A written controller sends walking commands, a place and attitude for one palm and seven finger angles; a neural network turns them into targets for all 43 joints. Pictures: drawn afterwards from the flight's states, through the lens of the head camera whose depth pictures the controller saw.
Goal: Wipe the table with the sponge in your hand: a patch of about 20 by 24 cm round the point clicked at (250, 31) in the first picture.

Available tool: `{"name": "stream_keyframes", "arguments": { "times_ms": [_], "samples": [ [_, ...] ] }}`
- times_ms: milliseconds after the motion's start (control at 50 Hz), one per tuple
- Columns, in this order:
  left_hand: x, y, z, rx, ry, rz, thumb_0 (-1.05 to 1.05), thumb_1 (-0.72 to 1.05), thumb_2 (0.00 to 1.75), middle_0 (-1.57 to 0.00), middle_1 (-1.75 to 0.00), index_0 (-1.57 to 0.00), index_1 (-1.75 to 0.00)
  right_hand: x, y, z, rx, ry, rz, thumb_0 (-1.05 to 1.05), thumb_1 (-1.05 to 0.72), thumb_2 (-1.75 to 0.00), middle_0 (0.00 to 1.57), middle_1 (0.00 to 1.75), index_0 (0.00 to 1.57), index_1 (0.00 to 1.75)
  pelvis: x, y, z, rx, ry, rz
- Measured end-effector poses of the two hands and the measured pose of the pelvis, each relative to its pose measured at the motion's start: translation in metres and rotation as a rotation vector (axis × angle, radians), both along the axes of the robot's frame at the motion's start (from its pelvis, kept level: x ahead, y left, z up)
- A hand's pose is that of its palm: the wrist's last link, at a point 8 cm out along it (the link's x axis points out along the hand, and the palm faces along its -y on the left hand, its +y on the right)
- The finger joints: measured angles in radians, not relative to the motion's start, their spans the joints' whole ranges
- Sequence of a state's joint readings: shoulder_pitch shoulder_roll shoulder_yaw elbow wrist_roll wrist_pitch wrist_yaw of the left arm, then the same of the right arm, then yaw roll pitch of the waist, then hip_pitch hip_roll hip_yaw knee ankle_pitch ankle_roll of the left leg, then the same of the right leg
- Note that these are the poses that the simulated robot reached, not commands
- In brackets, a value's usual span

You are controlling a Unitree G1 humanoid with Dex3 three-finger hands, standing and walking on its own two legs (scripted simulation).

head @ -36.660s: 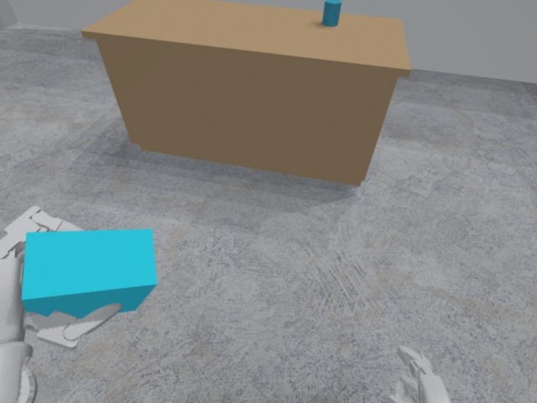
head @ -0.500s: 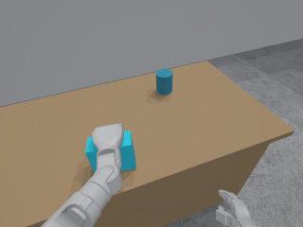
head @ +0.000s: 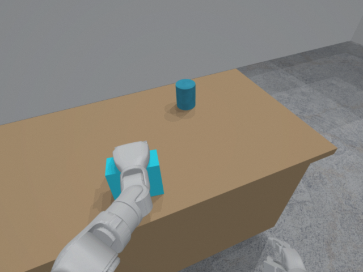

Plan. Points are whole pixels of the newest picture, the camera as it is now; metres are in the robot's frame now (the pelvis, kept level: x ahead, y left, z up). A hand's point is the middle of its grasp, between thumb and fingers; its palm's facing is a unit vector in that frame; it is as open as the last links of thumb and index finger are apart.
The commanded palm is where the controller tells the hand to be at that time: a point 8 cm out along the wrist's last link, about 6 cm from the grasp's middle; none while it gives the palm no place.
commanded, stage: wipe forward along the third lane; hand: left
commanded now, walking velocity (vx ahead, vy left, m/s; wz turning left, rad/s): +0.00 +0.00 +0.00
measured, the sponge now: (137, 181) +0.36 +0.16 -0.02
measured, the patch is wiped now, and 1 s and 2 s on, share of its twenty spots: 0.70 0.85 1.00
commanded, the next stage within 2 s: wipe back along the third lane in 1.44 s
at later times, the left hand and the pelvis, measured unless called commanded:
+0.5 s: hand (138, 153) +0.42 +0.16 +0.03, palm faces -0.09 -0.01 -1.00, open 10.3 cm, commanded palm +0.40 +0.17 +0.05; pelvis -0.01 -0.01 -0.01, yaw -2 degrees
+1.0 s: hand (133, 141) +0.46 +0.19 +0.03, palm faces -0.10 +0.00 -1.00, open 10.3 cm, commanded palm +0.45 +0.19 +0.06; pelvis +0.00 +0.01 -0.01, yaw -2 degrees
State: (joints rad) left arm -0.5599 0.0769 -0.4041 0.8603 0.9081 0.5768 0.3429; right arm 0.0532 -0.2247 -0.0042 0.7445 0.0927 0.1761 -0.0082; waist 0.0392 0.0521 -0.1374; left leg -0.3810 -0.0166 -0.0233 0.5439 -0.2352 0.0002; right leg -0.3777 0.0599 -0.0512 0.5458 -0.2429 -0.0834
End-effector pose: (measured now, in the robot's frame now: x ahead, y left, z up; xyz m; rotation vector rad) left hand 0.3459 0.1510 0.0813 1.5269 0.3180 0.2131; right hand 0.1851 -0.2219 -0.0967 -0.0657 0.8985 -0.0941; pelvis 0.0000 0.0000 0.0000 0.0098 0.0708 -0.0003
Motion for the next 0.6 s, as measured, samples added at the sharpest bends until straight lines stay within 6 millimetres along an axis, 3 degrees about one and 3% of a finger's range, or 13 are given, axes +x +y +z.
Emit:
{"name": "stream_keyframes", "arguments": {
  "times_ms": [200, 600],
  "samples": [
    [0.021, -0.002, 0.001, 0.025, 0.011, 0.006, -0.01, -0.52, 1.03, -0.68, -1.33, -0.72, -1.32, -0.025, -0.009, -0.012, -0.021, 0.051, -0.041, 0.01, -0.91, -0.90, 0.20, 0.30, 0.19, 0.30, -0.005, -0.003, -0.003, 0.001, 0.038, -0.007],
    [0.064, 0.008, 0.001, 0.027, 0.031, 0.039, 0.00, -0.52, 1.03, -0.69, -1.32, -0.73, -1.32, -0.108, -0.042, -0.034, -0.077, 0.215, -0.171, 0.01, -0.91, -0.90, 0.20, 0.30, 0.19, 0.30, -0.006, -0.005, -0.007, -0.002, 0.115, -0.034]
  ]
}}
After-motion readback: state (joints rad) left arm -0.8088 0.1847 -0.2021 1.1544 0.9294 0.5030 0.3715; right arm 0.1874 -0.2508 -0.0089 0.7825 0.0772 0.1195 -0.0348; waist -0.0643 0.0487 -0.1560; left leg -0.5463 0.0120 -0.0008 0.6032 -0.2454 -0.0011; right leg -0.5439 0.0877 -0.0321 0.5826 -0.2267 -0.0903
